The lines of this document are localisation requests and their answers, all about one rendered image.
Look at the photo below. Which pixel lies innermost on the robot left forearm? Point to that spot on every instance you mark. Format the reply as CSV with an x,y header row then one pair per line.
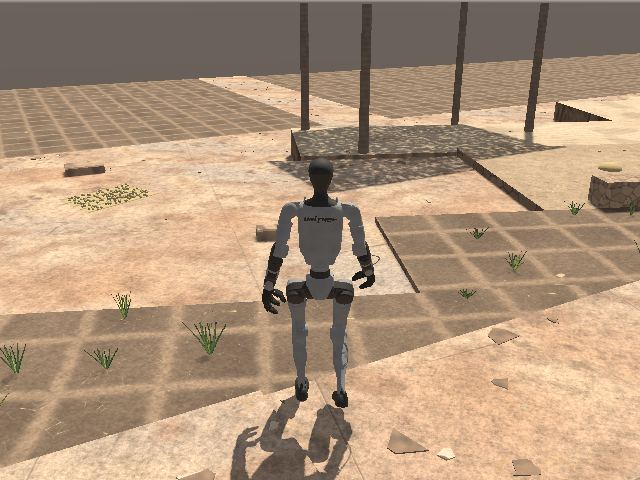
x,y
273,269

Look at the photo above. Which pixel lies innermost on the left robot hand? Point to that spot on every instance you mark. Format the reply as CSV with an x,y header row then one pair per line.
x,y
267,299

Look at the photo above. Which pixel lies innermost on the left robot upper arm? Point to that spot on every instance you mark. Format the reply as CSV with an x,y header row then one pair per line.
x,y
289,211

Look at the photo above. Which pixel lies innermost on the robot head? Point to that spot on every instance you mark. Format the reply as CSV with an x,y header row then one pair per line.
x,y
320,173

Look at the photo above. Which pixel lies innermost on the robot right forearm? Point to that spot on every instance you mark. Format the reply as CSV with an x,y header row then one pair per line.
x,y
366,262

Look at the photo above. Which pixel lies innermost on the right robot upper arm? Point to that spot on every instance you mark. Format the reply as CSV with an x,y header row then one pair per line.
x,y
351,212

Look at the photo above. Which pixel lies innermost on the right robot hand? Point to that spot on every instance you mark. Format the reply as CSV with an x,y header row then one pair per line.
x,y
368,283

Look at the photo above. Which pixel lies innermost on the robot left shin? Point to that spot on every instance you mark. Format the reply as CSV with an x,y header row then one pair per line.
x,y
300,356

